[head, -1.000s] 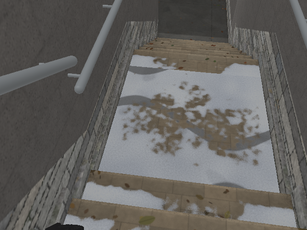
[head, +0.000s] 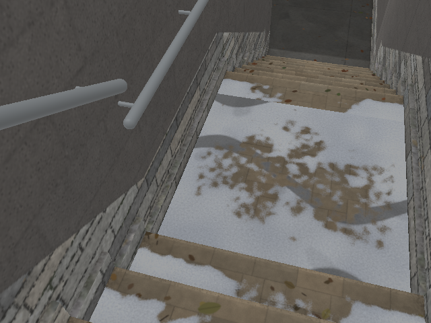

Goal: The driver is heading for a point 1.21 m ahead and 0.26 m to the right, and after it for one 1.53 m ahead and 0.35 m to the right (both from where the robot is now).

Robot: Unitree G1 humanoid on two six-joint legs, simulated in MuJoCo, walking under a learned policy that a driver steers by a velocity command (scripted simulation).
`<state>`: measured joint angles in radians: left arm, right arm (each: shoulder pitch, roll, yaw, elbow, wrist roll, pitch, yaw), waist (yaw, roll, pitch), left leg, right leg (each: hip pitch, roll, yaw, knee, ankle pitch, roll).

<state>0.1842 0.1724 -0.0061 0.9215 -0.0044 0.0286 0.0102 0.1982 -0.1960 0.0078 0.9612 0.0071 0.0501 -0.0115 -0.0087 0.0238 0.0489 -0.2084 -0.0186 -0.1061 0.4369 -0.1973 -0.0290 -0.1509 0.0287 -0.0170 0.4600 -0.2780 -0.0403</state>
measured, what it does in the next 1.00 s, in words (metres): stands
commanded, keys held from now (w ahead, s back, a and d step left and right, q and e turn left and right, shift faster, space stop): shift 0.88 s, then w+shift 0.12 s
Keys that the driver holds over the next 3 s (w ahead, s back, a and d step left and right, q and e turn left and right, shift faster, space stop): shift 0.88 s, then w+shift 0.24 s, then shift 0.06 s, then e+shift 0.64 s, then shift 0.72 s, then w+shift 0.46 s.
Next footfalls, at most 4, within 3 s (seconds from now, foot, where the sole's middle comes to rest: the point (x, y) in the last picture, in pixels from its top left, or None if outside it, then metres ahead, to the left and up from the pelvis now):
1.58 right None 0.31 -0.05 -0.94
2.08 left None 0.61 0.17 -1.11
2.58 right None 0.38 0.06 -0.94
3.00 left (171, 310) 0.68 0.24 -1.11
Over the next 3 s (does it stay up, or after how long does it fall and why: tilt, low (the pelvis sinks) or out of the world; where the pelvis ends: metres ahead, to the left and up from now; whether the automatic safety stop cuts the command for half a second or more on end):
stays up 0.59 0.17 -0.31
